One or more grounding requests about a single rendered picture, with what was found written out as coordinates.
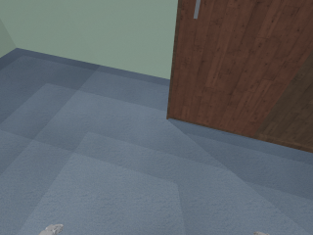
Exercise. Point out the wardrobe door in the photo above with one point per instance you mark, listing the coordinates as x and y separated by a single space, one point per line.
291 118
237 58

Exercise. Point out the left robot hand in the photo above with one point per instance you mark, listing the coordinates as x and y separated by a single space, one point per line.
52 229

